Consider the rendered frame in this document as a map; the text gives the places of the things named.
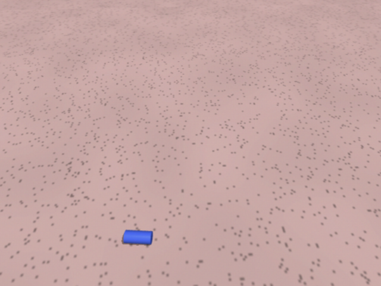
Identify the can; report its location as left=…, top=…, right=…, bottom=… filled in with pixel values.
left=123, top=230, right=153, bottom=244

